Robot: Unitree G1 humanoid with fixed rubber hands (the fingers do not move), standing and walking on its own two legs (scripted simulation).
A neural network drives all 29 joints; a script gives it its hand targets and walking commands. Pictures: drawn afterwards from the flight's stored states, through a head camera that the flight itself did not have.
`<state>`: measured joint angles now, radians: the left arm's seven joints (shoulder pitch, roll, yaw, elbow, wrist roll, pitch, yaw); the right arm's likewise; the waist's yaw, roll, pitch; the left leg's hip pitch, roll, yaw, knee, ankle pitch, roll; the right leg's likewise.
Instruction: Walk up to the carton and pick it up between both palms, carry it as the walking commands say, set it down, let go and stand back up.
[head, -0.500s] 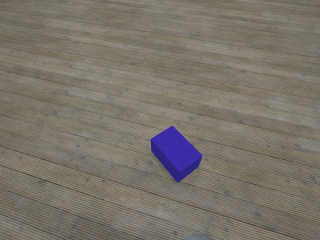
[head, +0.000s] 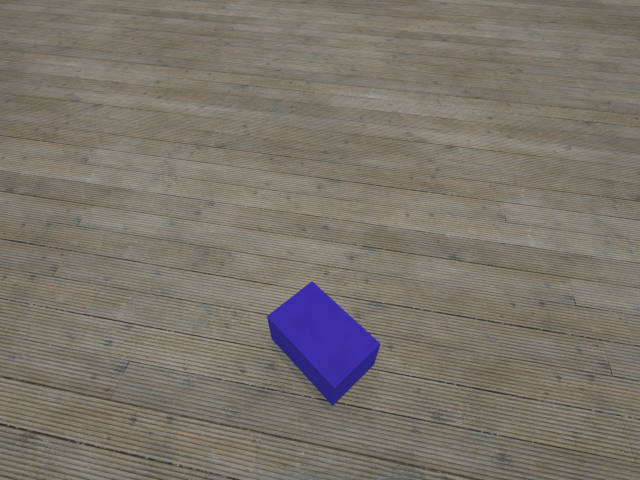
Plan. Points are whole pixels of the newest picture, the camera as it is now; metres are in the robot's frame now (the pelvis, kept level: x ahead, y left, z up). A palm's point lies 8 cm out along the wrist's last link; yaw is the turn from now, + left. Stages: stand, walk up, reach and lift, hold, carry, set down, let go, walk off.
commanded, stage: walk up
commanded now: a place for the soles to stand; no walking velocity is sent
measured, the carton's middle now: (322, 341) +0.60 +0.00 -0.68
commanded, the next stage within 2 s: none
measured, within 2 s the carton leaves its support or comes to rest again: neither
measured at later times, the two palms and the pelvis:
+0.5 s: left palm out of the picture +0.11 +0.29 -0.10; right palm out of the picture +0.10 -0.34 -0.10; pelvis +0.04 -0.02 +0.00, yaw -2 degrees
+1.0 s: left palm out of the picture +0.14 +0.27 -0.09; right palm out of the picture +0.06 -0.38 -0.08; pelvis +0.04 -0.05 +0.00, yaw +3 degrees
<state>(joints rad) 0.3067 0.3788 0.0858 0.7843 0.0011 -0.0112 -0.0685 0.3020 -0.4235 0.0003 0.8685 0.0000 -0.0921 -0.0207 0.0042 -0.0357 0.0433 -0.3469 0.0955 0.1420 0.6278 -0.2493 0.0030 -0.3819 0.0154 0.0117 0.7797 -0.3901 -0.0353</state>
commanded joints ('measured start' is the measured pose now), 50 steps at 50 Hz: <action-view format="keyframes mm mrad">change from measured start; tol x32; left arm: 1 32 180 18 -45 -4 -10 30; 50 -214 226 92 -194 77 55 -55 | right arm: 1 -13 -256 -93 -72 -19 -17 -21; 50 132 -375 -146 -27 -13 -24 -85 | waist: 1 3 226 -89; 10 -15 -111 24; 50 -14 147 -55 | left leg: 1 249 275 -206 -133 413 229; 9 -35 -32 -54 117 -282 40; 14 217 94 -167 -90 169 82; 37 76 9 -67 15 -26 49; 41 203 369 -725 -399 -601 281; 50 119 201 -399 -182 42 214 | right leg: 1 -130 -63 36 -19 -151 5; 6 150 -176 302 -283 525 -104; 35 4 -110 213 -224 310 -78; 39 -146 -112 70 -129 -395 -85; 42 -452 -115 99 310 -169 27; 50 -263 -101 65 215 -62 20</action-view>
